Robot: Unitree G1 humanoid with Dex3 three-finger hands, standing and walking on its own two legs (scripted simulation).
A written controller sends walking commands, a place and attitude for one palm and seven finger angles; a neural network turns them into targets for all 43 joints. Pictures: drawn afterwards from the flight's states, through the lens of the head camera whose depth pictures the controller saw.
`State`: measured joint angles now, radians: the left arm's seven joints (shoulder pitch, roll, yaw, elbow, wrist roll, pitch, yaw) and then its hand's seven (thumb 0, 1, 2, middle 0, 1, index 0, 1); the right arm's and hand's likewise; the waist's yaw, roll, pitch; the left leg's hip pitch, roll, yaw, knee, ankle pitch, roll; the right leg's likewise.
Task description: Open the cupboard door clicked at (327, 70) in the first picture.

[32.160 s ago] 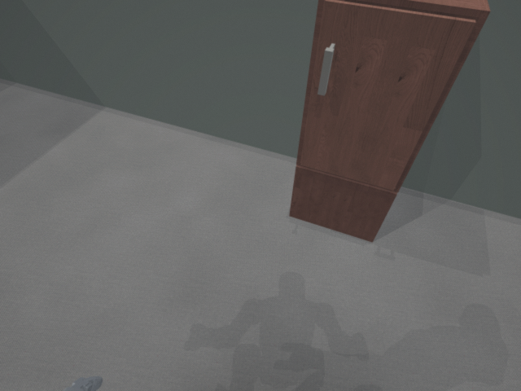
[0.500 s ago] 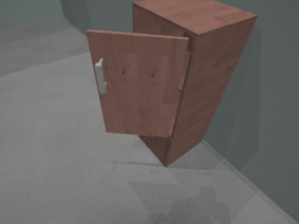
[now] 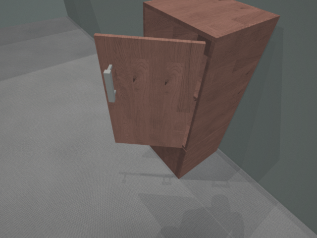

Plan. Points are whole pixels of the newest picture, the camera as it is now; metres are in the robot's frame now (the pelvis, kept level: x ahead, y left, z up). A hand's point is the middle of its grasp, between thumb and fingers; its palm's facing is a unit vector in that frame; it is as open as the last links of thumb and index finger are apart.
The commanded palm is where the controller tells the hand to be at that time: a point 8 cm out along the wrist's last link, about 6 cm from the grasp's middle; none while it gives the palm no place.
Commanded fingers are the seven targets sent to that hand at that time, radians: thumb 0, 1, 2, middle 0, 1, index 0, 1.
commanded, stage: look again from close up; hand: left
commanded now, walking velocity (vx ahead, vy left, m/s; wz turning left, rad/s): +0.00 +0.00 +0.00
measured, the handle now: (111, 83) +0.63 +0.22 +0.03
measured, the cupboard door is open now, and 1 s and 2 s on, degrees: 49 49 49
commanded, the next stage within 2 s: shuffle to correct the standing spot in 0.08 s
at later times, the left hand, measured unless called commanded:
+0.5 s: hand out of the picture +0.02 +0.17 -0.19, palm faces +0.08 -0.99 -0.15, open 7.3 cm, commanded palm none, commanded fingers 0.00 0.90 0.90 -0.20 -0.30 -0.20 -0.30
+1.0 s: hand out of the picture +0.13 +0.22 -0.18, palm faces +0.00 -0.99 -0.16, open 7.3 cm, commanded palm none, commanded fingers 0.00 0.90 0.90 -0.20 -0.30 -0.20 -0.30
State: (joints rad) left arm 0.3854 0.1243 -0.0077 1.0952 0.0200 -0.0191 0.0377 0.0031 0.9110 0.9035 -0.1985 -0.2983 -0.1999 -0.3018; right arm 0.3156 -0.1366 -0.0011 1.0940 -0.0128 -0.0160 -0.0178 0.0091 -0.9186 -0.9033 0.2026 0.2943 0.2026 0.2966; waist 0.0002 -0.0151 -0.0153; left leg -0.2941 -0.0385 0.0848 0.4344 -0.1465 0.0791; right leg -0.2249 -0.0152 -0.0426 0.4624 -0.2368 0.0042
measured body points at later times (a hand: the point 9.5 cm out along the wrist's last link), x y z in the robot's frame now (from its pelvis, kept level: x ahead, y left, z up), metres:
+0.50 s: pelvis +0.06 +0.01 -0.01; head +0.06 +0.03 +0.44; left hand +0.02 +0.22 -0.17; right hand +0.05 -0.22 -0.16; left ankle +0.07 +0.07 -0.73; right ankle +0.01 -0.12 -0.74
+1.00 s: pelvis +0.07 +0.04 +0.01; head +0.09 +0.08 +0.45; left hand +0.13 +0.27 -0.16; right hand +0.08 -0.19 -0.13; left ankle +0.09 +0.08 -0.74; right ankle +0.02 -0.13 -0.67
